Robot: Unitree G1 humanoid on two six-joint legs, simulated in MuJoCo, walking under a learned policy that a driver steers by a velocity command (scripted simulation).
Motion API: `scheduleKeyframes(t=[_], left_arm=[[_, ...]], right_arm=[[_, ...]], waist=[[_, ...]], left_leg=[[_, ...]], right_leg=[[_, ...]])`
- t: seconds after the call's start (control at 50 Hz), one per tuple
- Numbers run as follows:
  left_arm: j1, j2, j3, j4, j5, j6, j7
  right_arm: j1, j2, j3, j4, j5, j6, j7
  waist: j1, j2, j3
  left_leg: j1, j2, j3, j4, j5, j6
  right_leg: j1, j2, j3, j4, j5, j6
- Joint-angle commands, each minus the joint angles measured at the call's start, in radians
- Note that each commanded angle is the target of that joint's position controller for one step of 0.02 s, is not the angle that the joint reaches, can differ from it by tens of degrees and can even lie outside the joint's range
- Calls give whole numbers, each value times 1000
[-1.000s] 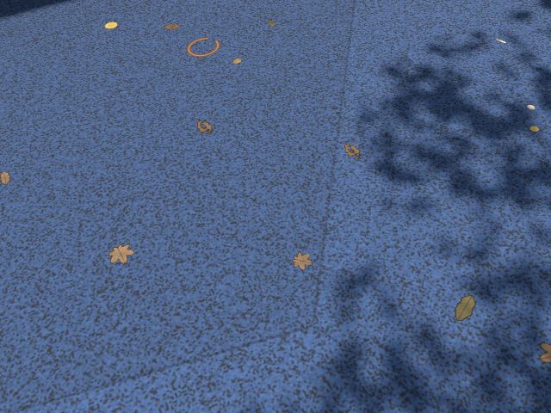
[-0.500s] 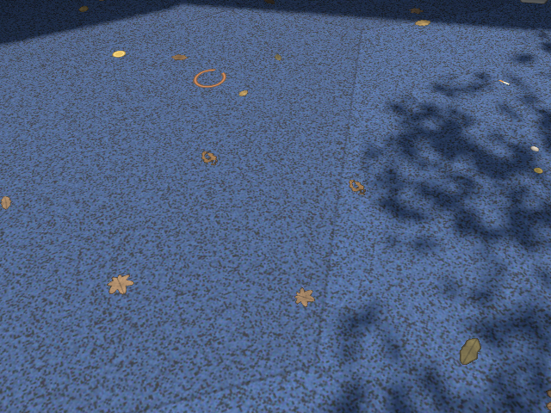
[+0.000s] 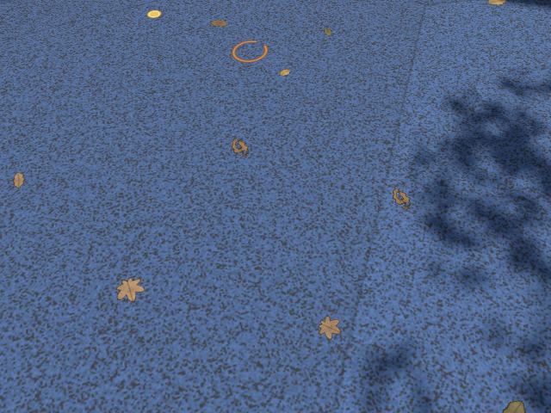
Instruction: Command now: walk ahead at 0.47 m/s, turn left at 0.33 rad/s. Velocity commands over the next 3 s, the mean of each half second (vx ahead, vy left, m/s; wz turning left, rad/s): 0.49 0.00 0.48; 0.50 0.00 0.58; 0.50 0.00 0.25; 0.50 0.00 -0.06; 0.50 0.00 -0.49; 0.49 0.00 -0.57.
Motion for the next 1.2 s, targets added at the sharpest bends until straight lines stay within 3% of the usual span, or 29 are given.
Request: scheduleKeyframes(t=[0.02,0.04,0.06,0.08,0.1,0.12,0.14,0.18,0.28,0.38,0.5,0.56,0.6,0.62,0.64,0.66,0.68,0.7,0.72,0.76,0.84,0.96,1.04,1.08,1.12,1.14,1.16,1.18,1.2], left_arm=[[-3,166,31,-30,5,-5,13],[-16,177,35,-37,5,4,14],[-22,180,34,-53,4,7,11],[44,90,20,-96,-20,6,-8],[-11,137,34,-118,-6,-2,-21],[-125,158,40,-165,-2,-10,-26],[-172,164,41,-181,-2,-21,-28],[-167,136,40,-190,15,-2,-24],[-269,116,36,-257,29,55,-29],[-467,130,36,-342,20,60,-39],[-629,134,19,-431,9,48,-50],[-545,165,23,-435,0,32,-44],[-301,224,48,-371,0,14,-23],[-142,290,65,-360,22,5,-3],[-109,379,85,-367,47,16,2],[-151,322,83,-367,27,32,-5],[-222,224,61,-382,18,35,-8],[-262,170,47,-379,18,33,-12],[-263,156,42,-370,20,29,-11],[-231,158,41,-341,9,13,-13],[-181,172,50,-314,-5,-12,-23],[-131,188,56,-286,-3,-7,-23],[-54,218,62,-253,-2,9,-14],[-30,240,64,-233,0,24,-11],[-22,260,62,-221,-1,40,-9],[-28,244,54,-230,-5,44,-10],[-2,152,27,-290,-28,39,-23],[-10,182,41,-311,-22,40,-29],[-124,224,55,-329,-12,44,-28]], right_arm=[[127,-93,-31,-9,-2,-18,-12],[267,-109,-45,39,-5,-24,-15],[396,-160,-67,74,-20,-25,-22],[469,-272,-99,67,-32,-20,-30],[415,-260,-95,69,5,-5,-18],[305,-238,-87,49,15,-3,-18],[250,-181,-74,36,16,-6,-18],[214,-128,-56,33,17,-19,-28],[307,-171,-61,38,22,-42,-34],[433,-169,-62,35,20,-30,-35],[512,-181,-63,22,3,-21,-51],[449,-210,-72,-7,0,-23,-62],[395,-232,-76,-26,9,-37,-47],[393,-186,-64,-56,23,-49,-35],[501,-79,-45,-88,63,-45,-38],[513,-174,-55,-74,26,-32,-48],[448,-184,-59,-66,9,-23,-44],[392,-166,-55,-74,4,-19,-35],[368,-153,-55,-80,-4,-12,-25],[364,-138,-54,-91,-15,14,-6],[251,-119,-45,-147,-17,34,18],[37,-91,-17,-229,-10,24,43],[-52,-98,-11,-269,-20,21,48],[-33,-108,-15,-266,-28,18,37],[138,-134,-31,-211,-37,4,21],[301,-164,-46,-154,-48,-7,9],[415,-265,-71,-141,-62,-10,-9],[432,-319,-84,-141,-17,1,-19],[383,-298,-81,-139,0,7,-28]], waist=[[-109,-96,-28],[-164,-87,-99],[-217,-55,-161],[-180,154,-274],[-156,124,-309],[-118,69,-142],[-93,-13,-62],[-21,-46,-7],[-25,4,3],[-108,32,2],[-158,62,3],[-93,85,-18],[25,43,-144],[82,-31,-284],[26,-272,-411],[-6,-208,-378],[-20,-87,-217],[-25,-28,-121],[-36,-59,-83],[-57,-115,-59],[-58,-107,-46],[-22,-99,7],[5,-92,31],[-10,-105,11],[-88,-104,-93],[-157,-64,-187],[-176,119,-339],[-153,189,-420],[-156,54,-293]], left_leg=[[230,-82,41,-16,-59,67],[376,-110,47,-72,-52,88],[577,-35,-70,-106,-120,128],[848,265,-572,-165,-223,286],[861,329,-904,-356,-307,332],[729,303,-762,-384,-367,293],[582,277,-651,-415,-289,254],[390,184,-497,-433,-78,195],[322,105,-386,-456,52,177],[475,93,-414,-426,160,117],[631,104,-462,-326,348,123],[589,108,-480,-247,459,78],[498,39,-437,5,577,30],[365,-16,-392,250,339,12],[51,-170,-259,542,-413,-23],[-43,-95,-242,659,-439,-10],[-58,-45,-231,668,-336,-14],[-45,-12,-217,627,-269,-23],[-26,11,-209,593,-245,-29],[6,29,-191,566,-228,-41],[-94,54,-169,528,-139,-54],[-70,56,-85,199,75,-56],[-15,31,-26,42,-2,-13],[61,-21,3,-8,-104,22],[285,-92,13,-89,-140,67],[530,-72,-37,-135,-101,94],[874,222,-427,-156,-216,181],[940,404,-825,-296,-69,262],[860,355,-648,-289,54,235]], right_leg=[[-89,-278,-21,266,1128,-79],[-117,-265,-42,459,1113,-66],[-278,-240,-59,707,907,-48],[-633,-80,-76,1149,271,-2],[-808,7,98,1299,-110,-7],[-902,-71,143,1281,-18,-21],[-873,-116,137,1199,71,-20],[-749,-159,142,1061,94,7],[-766,-170,100,853,176,81],[-886,-147,97,649,347,108],[-899,-85,89,483,318,91],[-686,-51,100,356,259,53],[-323,-34,96,272,264,7],[-74,-221,271,259,107,-38],[182,-511,709,200,82,-145],[100,-514,851,156,-4,-175],[-52,-465,686,134,-16,-152],[-171,-406,531,105,76,-128],[-236,-364,427,81,157,-103],[-301,-322,296,52,303,-85],[-282,-327,161,6,445,-103],[-277,-286,-29,-17,493,-78],[-182,-326,-70,17,591,-67],[-126,-337,-95,113,840,-63],[-126,-330,-129,367,1033,-51],[-253,-302,-151,575,892,-33],[-595,-224,-163,919,406,13],[-791,-68,-42,1177,-175,40],[-881,-119,72,1205,-87,30]])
